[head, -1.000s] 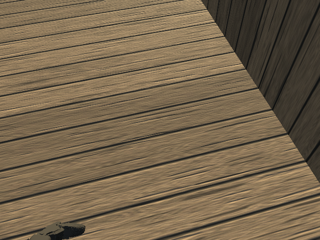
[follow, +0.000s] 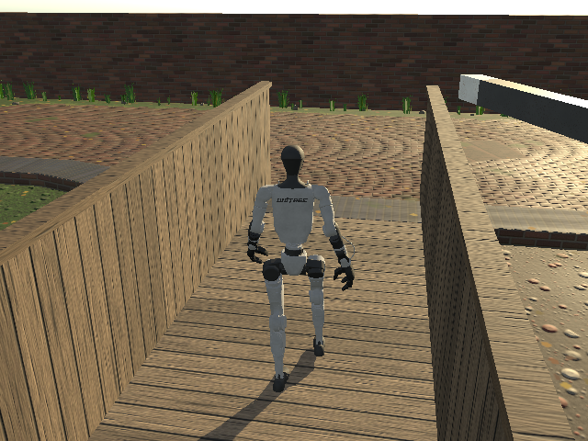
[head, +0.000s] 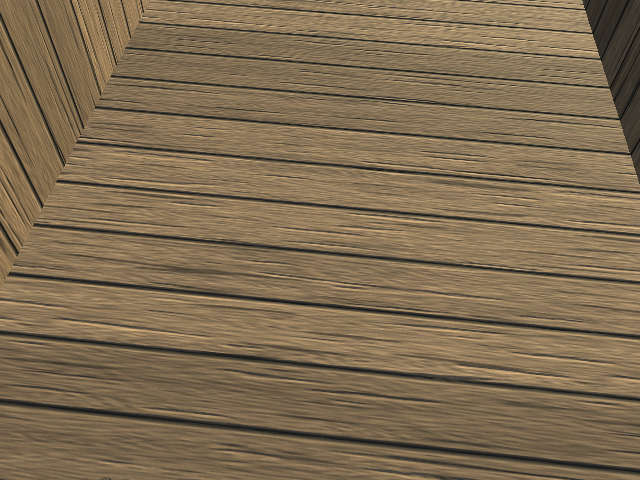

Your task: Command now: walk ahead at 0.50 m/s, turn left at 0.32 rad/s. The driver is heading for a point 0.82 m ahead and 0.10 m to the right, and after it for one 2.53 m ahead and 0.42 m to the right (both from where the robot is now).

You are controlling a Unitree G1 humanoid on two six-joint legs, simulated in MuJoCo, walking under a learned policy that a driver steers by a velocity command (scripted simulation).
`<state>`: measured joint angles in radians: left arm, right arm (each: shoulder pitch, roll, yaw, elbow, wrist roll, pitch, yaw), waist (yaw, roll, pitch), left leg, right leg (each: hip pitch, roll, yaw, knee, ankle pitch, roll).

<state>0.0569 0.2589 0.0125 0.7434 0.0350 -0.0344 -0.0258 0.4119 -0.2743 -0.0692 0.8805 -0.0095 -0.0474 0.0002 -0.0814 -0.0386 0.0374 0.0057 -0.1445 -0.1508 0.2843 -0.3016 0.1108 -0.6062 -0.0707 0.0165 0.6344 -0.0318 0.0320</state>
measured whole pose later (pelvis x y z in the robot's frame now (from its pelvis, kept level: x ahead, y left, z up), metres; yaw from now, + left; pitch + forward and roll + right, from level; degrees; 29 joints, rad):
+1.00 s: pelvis +0.53 +0.02 +0.00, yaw -5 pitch +0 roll +1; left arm 0.15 0.24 0.05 0.88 0.03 -0.01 -0.05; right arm 0.41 -0.21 -0.03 0.98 -0.01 -0.10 -0.01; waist -0.03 -0.04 0.04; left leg 0.05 -0.06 0.21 0.19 -0.26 0.07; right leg -0.65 -0.08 -0.02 0.80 -0.01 -0.04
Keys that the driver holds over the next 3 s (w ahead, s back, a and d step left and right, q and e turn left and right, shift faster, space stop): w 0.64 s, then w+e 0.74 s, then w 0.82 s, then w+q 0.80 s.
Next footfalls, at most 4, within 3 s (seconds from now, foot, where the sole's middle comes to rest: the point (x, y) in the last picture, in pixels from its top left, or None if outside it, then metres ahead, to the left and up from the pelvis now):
0.08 right None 0.22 -0.12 -0.78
0.60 left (262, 471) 0.49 0.09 -0.78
1.16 right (336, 345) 0.76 -0.09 -0.78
1.70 left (306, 228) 1.11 -0.04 -0.78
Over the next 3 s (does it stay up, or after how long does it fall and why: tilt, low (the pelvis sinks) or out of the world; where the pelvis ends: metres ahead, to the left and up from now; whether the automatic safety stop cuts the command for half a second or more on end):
stays up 1.56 -0.28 0.00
